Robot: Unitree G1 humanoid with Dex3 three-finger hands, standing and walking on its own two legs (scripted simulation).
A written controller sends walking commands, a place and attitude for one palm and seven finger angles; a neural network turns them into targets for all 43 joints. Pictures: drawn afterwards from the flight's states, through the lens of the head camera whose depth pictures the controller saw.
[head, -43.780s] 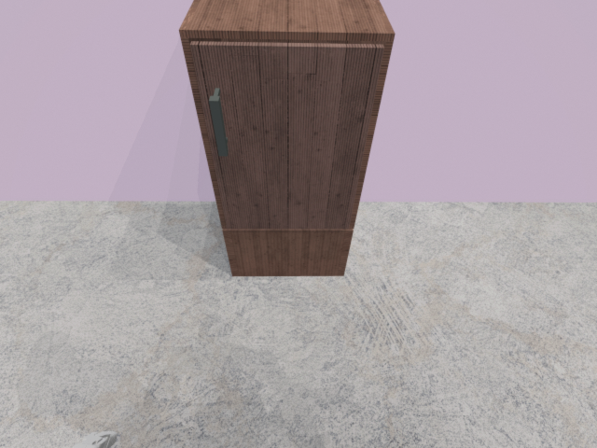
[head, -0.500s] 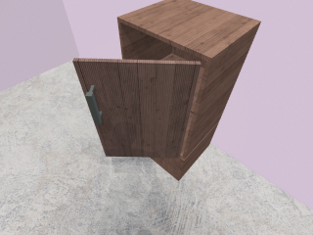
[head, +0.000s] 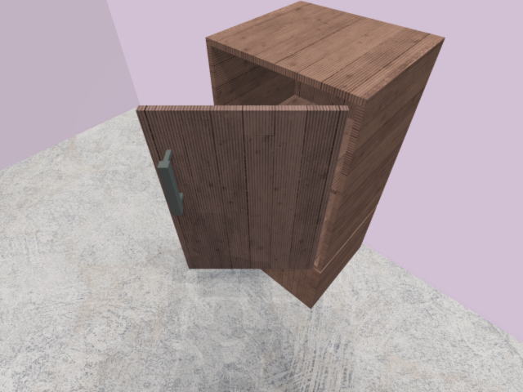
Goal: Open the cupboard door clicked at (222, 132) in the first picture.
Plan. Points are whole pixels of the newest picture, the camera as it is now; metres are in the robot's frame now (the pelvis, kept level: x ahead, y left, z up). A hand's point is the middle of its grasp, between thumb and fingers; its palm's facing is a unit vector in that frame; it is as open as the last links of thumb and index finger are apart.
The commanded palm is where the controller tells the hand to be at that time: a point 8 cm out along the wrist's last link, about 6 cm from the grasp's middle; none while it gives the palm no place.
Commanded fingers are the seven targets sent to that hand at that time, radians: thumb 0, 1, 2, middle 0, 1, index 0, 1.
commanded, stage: look again from close up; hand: left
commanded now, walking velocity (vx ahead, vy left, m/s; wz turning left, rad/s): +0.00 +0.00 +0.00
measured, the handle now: (173, 183) +0.54 +0.23 -0.02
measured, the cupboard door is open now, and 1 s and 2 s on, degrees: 41 41 41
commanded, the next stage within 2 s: raise the hand with hooked fingers in 0.16 s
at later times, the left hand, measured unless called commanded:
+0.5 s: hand (152, 333) +0.21 +0.18 -0.01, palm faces +0.19 -0.98 -0.04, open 7.7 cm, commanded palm +0.13 +0.24 -0.06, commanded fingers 0.00 0.60 0.77 -0.22 -0.50 -0.22 -0.50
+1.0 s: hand (147, 341) +0.21 +0.20 -0.05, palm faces +0.03 -1.00 -0.04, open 10.5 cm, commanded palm +0.17 +0.26 -0.04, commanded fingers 0.00 0.01 0.52 -0.26 -0.87 -0.26 -0.87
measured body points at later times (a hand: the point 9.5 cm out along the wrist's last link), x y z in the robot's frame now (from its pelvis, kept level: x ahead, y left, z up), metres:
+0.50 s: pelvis -0.01 -0.01 -0.03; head +0.01 -0.01 +0.42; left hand +0.19 +0.23 -0.01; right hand +0.13 -0.27 -0.11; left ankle -0.01 +0.09 -0.74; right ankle +0.01 -0.12 -0.74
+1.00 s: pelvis -0.02 -0.04 -0.09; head +0.06 -0.04 +0.36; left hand +0.20 +0.25 -0.04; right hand +0.16 -0.26 -0.18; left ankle -0.02 +0.09 -0.74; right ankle +0.01 -0.13 -0.74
